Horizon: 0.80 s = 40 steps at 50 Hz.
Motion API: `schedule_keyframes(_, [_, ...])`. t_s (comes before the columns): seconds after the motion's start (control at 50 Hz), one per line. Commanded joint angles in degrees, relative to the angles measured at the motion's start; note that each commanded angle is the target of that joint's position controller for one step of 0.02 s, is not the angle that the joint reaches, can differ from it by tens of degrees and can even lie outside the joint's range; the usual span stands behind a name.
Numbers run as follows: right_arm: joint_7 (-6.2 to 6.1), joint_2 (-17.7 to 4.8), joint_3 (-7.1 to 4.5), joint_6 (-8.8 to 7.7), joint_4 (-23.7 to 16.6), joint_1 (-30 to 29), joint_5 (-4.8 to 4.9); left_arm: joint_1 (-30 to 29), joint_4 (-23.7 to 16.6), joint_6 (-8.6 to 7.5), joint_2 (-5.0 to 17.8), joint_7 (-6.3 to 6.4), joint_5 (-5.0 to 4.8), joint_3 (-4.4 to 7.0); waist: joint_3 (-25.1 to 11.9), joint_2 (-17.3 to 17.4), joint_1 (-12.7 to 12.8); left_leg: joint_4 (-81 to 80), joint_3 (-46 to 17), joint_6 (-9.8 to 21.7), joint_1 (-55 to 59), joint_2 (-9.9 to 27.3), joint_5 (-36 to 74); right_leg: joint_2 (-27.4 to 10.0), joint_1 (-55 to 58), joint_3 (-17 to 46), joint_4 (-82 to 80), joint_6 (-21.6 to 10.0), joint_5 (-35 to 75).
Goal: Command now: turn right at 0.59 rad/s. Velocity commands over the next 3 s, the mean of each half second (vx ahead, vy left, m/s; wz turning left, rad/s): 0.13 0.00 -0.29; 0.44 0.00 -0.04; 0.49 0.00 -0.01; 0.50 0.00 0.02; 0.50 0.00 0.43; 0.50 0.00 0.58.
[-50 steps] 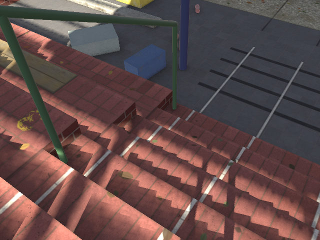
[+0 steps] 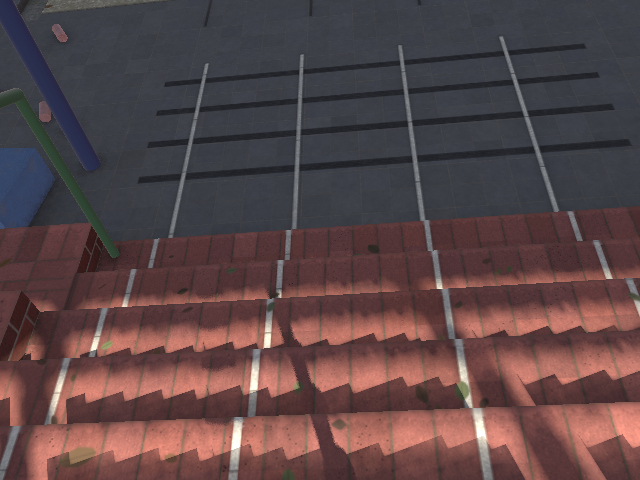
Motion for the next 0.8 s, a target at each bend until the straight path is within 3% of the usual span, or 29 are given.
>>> schedule_keyframes(0.02, [0.37, -1.17, 0.51, -1.22, -6.33, -4.23, -0.07, -0.69, -3.71, -0.29, 7.64, 1.26, -0.30, 2.17, -6.63, -9.40, 0.41, -3.49, -1.18, -0.30, -7.50, -0.18, 0.01, -12.27, 15.71, 16.98, -5.59, -7.67, 25.31])
schedule_keyframes(0.1, [1.58, -1.23, 1.08, -1.77, -6.85, -3.69, 0.50, -2.81, -4.09, -0.13, 7.96, 1.66, 0.01, 2.47, -7.58, -11.12, 0.46, -12.02, -1.97, 0.49, -3.77, 1.03, -0.47, -12.48, 16.76, 20.02, -5.29, -6.24, 19.97])
schedule_keyframes(0.2, [3.09, -0.31, 1.77, -2.62, -6.84, -3.23, 1.32, -4.22, -3.83, 0.36, 7.13, 0.74, 0.52, 2.60, -5.21, -11.28, 1.43, -25.22, 0.26, 1.16, 8.14, 1.30, -6.72, -11.24, 9.14, 21.01, -7.16, -8.60, 13.99])
schedule_keyframes(0.24, [4.29, 0.34, 1.95, -3.10, -5.08, 0.29, 1.73, -4.90, -3.27, 0.08, 5.09, -0.50, 0.47, 2.04, -6.18, -11.45, 1.01, -34.31, 1.66, 2.11, 20.16, 1.76, -9.68, -9.35, 2.87, 19.68, -10.95, -8.71, -1.88])
schedule_keyframes(0.28, [5.41, 2.42, 2.10, -3.45, -2.25, 5.15, 1.57, -3.91, -1.38, -0.50, 2.98, -1.77, 0.42, 1.39, -3.93, -11.72, -0.66, -45.73, 4.09, 4.03, 32.82, 0.82, -9.58, -7.62, -4.64, 20.05, -15.13, -7.96, -19.71])
schedule_keyframes(0.3, [5.39, 2.42, 1.67, -3.67, -0.88, 7.97, 1.28, -3.76, -0.76, -0.92, 2.56, -2.01, 0.44, 1.25, -2.67, -11.25, -2.39, -52.25, 5.41, 5.17, 38.18, -0.08, -7.69, -6.07, -7.09, 19.71, -14.58, -6.73, -24.93])
schedule_keyframes(0.32, [5.18, 0.07, 0.92, -3.91, 0.40, 11.68, 0.90, -2.66, -0.38, -1.46, 3.16, -2.22, 0.22, 1.56, -1.96, -9.50, -3.06, -53.44, 4.57, 6.46, 42.66, 1.06, -8.54, -4.68, -9.35, 18.89, -11.44, -4.94, -26.64])
schedule_keyframes(0.34, [5.11, -2.94, 0.16, -4.60, 1.86, 17.90, 0.62, -3.46, -0.87, -2.05, 2.83, -2.10, -0.15, 1.71, -1.95, -2.64, -3.95, -57.07, -5.71, 10.26, 47.68, 8.07, -7.77, -1.07, -14.29, 14.64, 1.94, -2.16, -24.09])
schedule_keyframes(0.36, [5.26, -7.67, -0.97, -5.57, 3.69, 21.13, -0.16, -2.87, -2.35, -3.06, 2.43, -1.72, -2.38, 2.06, 0.36, 10.05, -1.94, -68.57, -25.51, 18.79, 44.43, 17.07, -23.00, 3.76, -20.41, 4.82, 9.31, -0.20, -21.27])
schedule_keyframes(0.38, [4.88, -6.15, -0.72, -6.47, 3.13, 18.10, 0.60, -7.00, -2.64, -4.41, 6.66, -1.10, -2.77, 3.31, 6.24, 9.93, -2.73, -73.69, -34.08, 22.26, 41.03, 21.22, -31.32, -0.38, -25.30, 3.11, 12.72, 1.27, -18.10])
schedule_keyframes(0.4, [4.05, -6.10, -0.69, -6.61, 2.58, 15.87, 1.48, -9.31, -2.62, -4.94, 8.71, -0.91, -2.63, 4.07, 8.52, 8.48, -3.03, -74.51, -33.16, 21.96, 39.67, 21.77, -33.52, -3.35, -27.05, 1.05, 16.16, 2.22, -13.19])
schedule_keyframes(0.44, [2.85, -7.05, -1.07, -6.23, 2.91, 16.66, 2.61, -7.68, -0.83, -5.03, 7.53, -1.16, -1.06, 4.62, 7.56, 5.28, -2.74, -75.37, -28.87, 20.10, 39.84, 19.71, -31.49, -5.36, -28.19, -1.95, 22.24, 4.02, -7.06])
schedule_keyframes(0.48, [2.41, -5.50, -0.86, -6.54, 4.64, 18.66, 1.55, -4.49, 2.46, -5.40, 3.57, -2.15, 0.05, 4.12, 4.45, 4.75, -1.75, -74.99, -19.40, 17.96, 35.91, 15.53, -19.83, -6.37, -22.25, -4.29, 27.90, 4.30, 4.77])
schedule_keyframes(0.54, [2.33, -1.70, 0.13, -6.81, 5.99, 20.72, 2.08, -2.55, 4.54, -5.71, 2.29, -2.40, 0.92, 3.93, 2.97, 2.90, -1.45, -71.44, -12.01, 17.38, 34.92, 12.33, -9.09, -8.50, -22.54, -6.93, 29.92, 5.15, 11.72])
schedule_keyframes(0.58, [2.08, -1.97, 0.12, -6.81, 7.37, 23.58, 1.97, -6.39, 3.47, -6.26, 1.42, -2.62, 1.51, 3.32, 1.72, 3.20, -3.11, -66.69, -10.09, 16.67, 36.47, 11.98, -1.90, -9.28, -23.48, -7.53, 25.32, 5.18, 16.96])
schedule_keyframes(0.62, [2.16, -3.78, -0.07, -7.21, 7.49, 24.49, 1.42, -8.46, 2.61, -7.21, 1.88, -3.03, 1.58, 3.09, 1.14, 4.18, -3.95, -62.78, -8.36, 16.19, 35.08, 11.96, 4.41, -9.33, -21.24, -8.59, 20.63, 5.17, 18.46])
schedule_keyframes(0.64, [1.58, -3.54, -0.23, -7.73, 9.26, 28.84, 1.72, -10.97, 1.88, -7.97, 2.41, -3.50, 1.37, 3.31, 1.11, 5.35, -5.96, -58.93, -11.73, 16.35, 42.39, 13.51, 0.99, -11.52, -28.22, -3.89, 18.71, 5.07, 23.21])
schedule_keyframes(0.66, [1.25, -4.76, -0.35, -8.40, 9.68, 31.52, 1.77, -14.08, 0.64, -8.62, 5.15, -3.84, 0.72, 4.18, 2.26, 3.53, -7.18, -56.85, -13.84, 16.55, 47.53, 14.74, -3.01, -11.73, -35.27, -1.88, 13.64, 5.06, 24.97])
schedule_keyframes(0.7, [0.71, -6.31, -0.81, -8.68, 9.70, 31.81, 2.24, -16.80, 0.09, -9.82, 5.09, -4.67, 0.85, 4.06, 3.22, 3.54, -8.00, -52.96, -16.46, 17.22, 47.40, 15.81, -3.44, -12.02, -37.12, -0.63, 9.53, 4.92, 25.49])
schedule_keyframes(0.72, [0.59, -6.59, -0.85, -8.60, 9.45, 30.95, 2.16, -16.58, 0.23, -10.35, 4.90, -5.32, 0.82, 4.00, 3.85, 3.45, -7.56, -50.91, -16.45, 17.33, 43.62, 15.91, -3.50, -11.88, -34.78, -1.25, 9.47, 4.51, 26.75])
schedule_keyframes(0.74, [0.04, -4.76, -0.15, -7.74, 7.91, 26.80, 2.46, -16.91, -0.14, -10.33, 3.76, -6.70, 1.15, 3.30, 5.24, 1.03, -7.26, -48.45, -9.09, 14.67, 32.95, 11.23, -8.06, -11.26, -24.33, -2.89, -3.01, 4.30, 36.66])
schedule_keyframes(0.76, [0.19, -5.36, -0.22, -7.08, 7.89, 27.30, 2.50, -18.53, 0.15, -10.26, 2.42, -7.73, 1.06, 3.00, 4.10, 0.79, -9.08, -50.39, -6.62, 13.81, 23.62, 9.99, -10.01, -7.69, -10.80, -7.83, -4.68, 4.64, 40.96])
schedule_keyframes(0.78, [0.25, -6.54, -0.48, -6.42, 7.91, 27.13, 2.49, -18.21, -0.10, -9.51, 1.35, -8.18, 0.14, 2.85, 3.76, 2.68, -9.31, -49.55, -7.50, 13.91, 20.50, 10.34, -11.78, -7.19, -5.50, -7.69, -2.92, 5.13, 39.12])
schedule_keyframes(0.8, [0.21, -6.35, -0.57, -5.73, 7.96, 25.99, 2.66, -16.24, -0.12, -8.68, 1.23, -8.10, -0.28, 2.96, 3.12, 4.56, -8.31, -47.13, -7.27, 13.63, 19.74, 10.34, -11.33, -7.92, -2.45, -6.20, -2.52, 4.96, 35.97])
